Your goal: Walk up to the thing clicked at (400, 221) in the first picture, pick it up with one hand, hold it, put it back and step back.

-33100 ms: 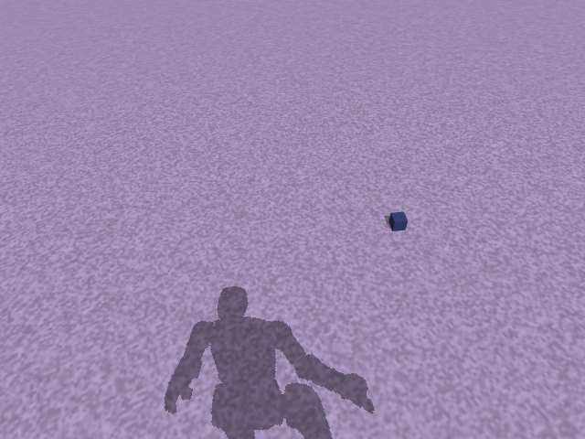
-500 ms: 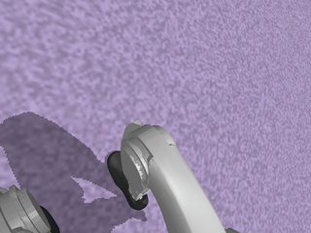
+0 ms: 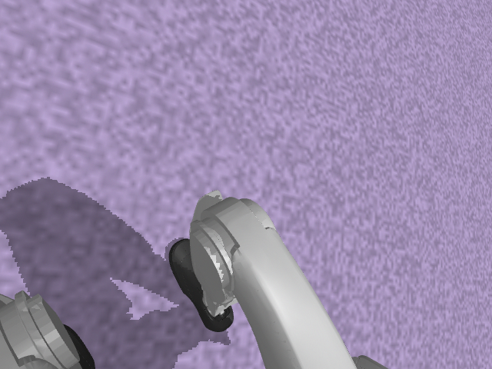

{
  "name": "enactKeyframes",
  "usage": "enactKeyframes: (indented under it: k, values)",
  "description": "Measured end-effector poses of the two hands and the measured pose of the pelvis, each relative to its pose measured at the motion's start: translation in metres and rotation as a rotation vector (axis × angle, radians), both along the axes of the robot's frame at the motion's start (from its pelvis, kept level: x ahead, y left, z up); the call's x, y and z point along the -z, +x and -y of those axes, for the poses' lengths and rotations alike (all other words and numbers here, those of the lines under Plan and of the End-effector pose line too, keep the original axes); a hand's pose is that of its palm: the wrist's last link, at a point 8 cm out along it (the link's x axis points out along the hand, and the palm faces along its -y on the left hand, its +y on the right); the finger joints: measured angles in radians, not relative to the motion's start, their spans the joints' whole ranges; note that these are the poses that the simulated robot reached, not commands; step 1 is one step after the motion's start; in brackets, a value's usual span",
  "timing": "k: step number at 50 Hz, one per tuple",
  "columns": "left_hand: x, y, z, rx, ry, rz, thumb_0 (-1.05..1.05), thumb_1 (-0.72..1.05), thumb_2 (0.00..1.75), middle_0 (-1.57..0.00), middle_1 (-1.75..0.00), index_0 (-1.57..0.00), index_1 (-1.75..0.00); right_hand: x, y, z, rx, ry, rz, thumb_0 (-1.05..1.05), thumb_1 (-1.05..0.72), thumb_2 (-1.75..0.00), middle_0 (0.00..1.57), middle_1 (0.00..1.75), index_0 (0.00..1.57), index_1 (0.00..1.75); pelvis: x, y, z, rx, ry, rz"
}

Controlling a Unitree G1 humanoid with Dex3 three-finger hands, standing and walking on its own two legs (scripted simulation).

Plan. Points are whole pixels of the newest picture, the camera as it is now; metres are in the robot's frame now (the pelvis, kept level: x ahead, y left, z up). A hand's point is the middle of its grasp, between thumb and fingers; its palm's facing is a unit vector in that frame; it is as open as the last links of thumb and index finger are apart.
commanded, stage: close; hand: left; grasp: from above
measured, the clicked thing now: out of the picture +0.45 +0.33 -0.30
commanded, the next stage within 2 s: settle in 0.38 s
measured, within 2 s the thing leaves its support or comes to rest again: leaves its support in 0.76 s
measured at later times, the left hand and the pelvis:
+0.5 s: hand out of the picture +0.45 +0.33 -0.27, palm faces -0.26 -0.34 -0.90, open 7.7 cm; pelvis +0.00 +0.00 +0.00, yaw +0 degrees
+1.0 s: hand out of the picture +0.46 +0.34 -0.22, palm faces -0.22 -0.34 -0.92, open 5.7 cm; pelvis +0.01 +0.00 +0.01, yaw +1 degrees
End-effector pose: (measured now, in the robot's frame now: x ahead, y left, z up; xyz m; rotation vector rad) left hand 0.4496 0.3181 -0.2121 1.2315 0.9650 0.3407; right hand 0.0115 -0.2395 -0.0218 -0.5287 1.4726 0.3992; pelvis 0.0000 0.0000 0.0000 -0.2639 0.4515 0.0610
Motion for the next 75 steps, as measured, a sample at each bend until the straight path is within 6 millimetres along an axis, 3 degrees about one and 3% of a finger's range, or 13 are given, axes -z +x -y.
enactKeyframes:
  k: [15, 27, 38, 60, 75]
  values:
    - [-0.004, 0.002, -0.012, -0.019, 0.019, -0.008, -0.04, 0.24, 0.24, -0.77, -0.46, -0.92, -0.46, -0.001, -0.006, -0.002, 0.018, -0.003, -0.023, 0.01, -0.91, -0.9, 0.19, 0.3, 0.2, 0.3, 0.0, 0.001, -0.001, -0.003, -0.001, -0.011]
    - [-0.005, 0.004, -0.013, -0.034, 0.013, -0.005, -0.05, 0.23, 0.23, -0.8, -0.43, -0.98, -0.44, -0.004, -0.004, -0.001, 0.024, -0.009, -0.025, 0.01, -0.91, -0.9, 0.19, 0.3, 0.2, 0.3, -0.003, 0.002, -0.001, -0.004, -0.002, -0.019]
    - [-0.01, 0.007, -0.016, -0.031, 0.002, 0.0, -0.07, 0.27, 0.19, -0.79, -0.43, -1.16, -0.49, -0.003, 0.0, 0.0, 0.035, -0.01, -0.018, 0.0, -0.92, -0.9, 0.2, 0.3, 0.2, 0.3, -0.004, 0.003, 0.0, -0.003, 0.004, -0.033]
    - [-0.086, 0.001, -0.032, -0.027, 0.023, 0.018, -0.1, 0.28, 0.19, -0.79, -0.42, -1.27, -0.48, 0.022, 0.028, 0.02, 0.105, 0.007, 0.084, 0.0, -0.91, -0.9, 0.2, 0.3, 0.2, 0.3, -0.009, 0.009, 0.004, -0.026, 0.057, -0.111]
    - [-0.117, 0.0, -0.027, -0.05, 0.024, 0.019, -0.1, 0.25, 0.25, -0.79, -0.42, -1.22, -0.5, 0.039, 0.037, 0.029, 0.149, 0.005, 0.083, 0.0, -0.91, -0.9, 0.2, 0.3, 0.2, 0.3, -0.016, 0.014, 0.01, -0.042, 0.105, -0.161]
